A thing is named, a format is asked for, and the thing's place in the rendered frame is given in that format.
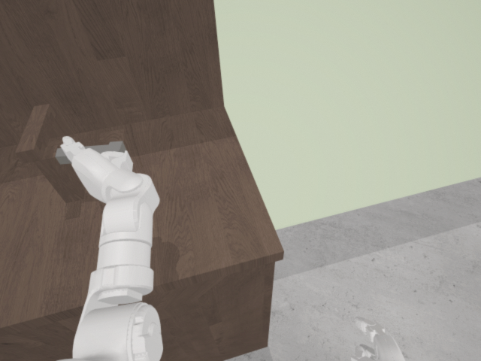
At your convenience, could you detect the robot right hand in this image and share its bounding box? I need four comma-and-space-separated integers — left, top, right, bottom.
351, 317, 405, 361

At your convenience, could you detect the tap lever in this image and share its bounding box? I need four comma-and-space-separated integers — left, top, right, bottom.
55, 141, 126, 165

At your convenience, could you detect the robot left hand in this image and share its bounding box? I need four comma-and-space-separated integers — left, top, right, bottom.
60, 136, 133, 204

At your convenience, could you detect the robot left forearm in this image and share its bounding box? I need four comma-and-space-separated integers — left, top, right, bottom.
73, 168, 160, 358

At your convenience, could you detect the robot left upper arm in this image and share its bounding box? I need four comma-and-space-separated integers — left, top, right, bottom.
57, 302, 163, 361

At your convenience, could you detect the counter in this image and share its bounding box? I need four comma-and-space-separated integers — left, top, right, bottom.
0, 0, 284, 361

